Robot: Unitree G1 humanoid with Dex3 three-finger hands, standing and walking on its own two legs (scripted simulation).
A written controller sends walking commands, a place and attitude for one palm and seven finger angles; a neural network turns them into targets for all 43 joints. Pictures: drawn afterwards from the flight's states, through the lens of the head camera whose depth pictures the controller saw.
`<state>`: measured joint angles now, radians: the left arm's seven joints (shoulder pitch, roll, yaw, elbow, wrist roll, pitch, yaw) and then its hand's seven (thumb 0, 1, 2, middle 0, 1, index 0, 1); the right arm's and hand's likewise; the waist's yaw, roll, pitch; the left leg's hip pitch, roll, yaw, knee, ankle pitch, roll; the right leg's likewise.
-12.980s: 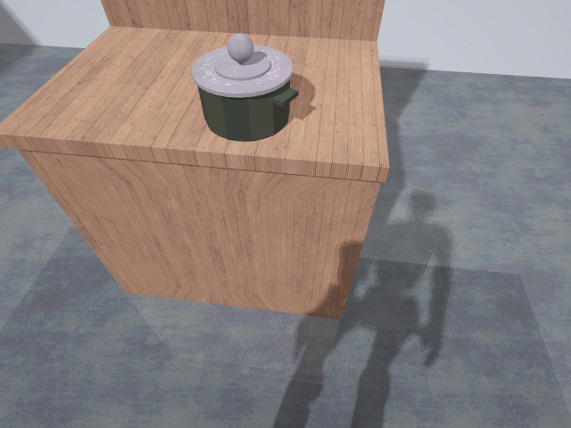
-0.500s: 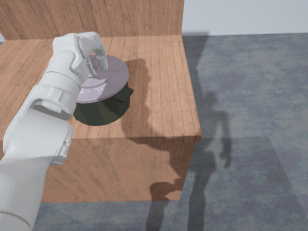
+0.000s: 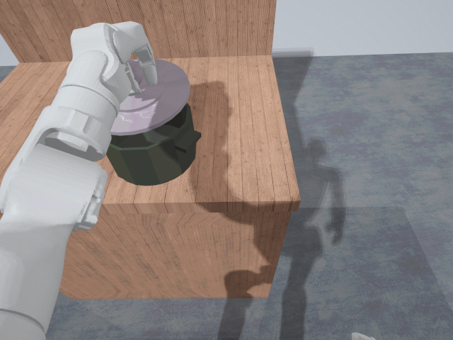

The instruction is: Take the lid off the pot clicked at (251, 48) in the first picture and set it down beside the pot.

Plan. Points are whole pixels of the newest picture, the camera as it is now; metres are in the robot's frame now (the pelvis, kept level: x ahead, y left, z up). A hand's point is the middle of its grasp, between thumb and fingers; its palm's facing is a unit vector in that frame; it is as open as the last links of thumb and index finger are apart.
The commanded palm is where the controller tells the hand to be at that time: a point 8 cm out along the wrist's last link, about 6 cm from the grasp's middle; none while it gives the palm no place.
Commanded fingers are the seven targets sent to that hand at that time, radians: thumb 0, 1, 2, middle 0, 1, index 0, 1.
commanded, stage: lift the lid straight up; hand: left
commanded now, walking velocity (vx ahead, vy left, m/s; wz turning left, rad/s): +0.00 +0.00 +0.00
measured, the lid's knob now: (127, 73) +0.51 +0.15 +0.22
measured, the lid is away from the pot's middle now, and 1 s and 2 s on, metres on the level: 0.00 0.01 0.08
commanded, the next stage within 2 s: move the lid sideways beside the pot in 1.34 s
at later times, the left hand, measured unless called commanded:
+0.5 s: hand (116, 52) +0.48 +0.14 +0.28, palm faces -0.21 -0.11 -0.97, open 5.8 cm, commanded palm +0.47 +0.14 +0.35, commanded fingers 0.00 0.66 1.02 -0.72 -1.02 -1.02 -1.13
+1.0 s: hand (112, 20) +0.49 +0.13 +0.32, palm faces -0.15 -0.14 -0.98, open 5.7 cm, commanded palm +0.47 +0.14 +0.39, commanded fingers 0.00 0.66 1.02 -0.72 -1.02 -1.02 -1.13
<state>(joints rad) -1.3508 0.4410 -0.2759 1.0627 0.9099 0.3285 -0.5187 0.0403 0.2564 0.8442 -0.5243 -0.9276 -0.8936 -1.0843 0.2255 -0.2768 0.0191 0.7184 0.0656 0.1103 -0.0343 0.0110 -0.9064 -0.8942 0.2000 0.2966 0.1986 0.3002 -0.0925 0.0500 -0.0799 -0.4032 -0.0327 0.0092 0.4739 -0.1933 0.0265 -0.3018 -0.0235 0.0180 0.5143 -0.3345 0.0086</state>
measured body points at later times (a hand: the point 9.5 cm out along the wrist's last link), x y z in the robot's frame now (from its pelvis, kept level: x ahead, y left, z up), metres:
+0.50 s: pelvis +0.00 +0.00 +0.00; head +0.02 -0.02 +0.45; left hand +0.48 +0.14 +0.33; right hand +0.09 -0.26 -0.13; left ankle +0.02 +0.11 -0.74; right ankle -0.05 -0.13 -0.74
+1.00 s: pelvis +0.00 +0.00 +0.00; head +0.02 -0.03 +0.45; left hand +0.49 +0.14 +0.37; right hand +0.07 -0.26 -0.13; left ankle +0.02 +0.11 -0.74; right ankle -0.05 -0.13 -0.74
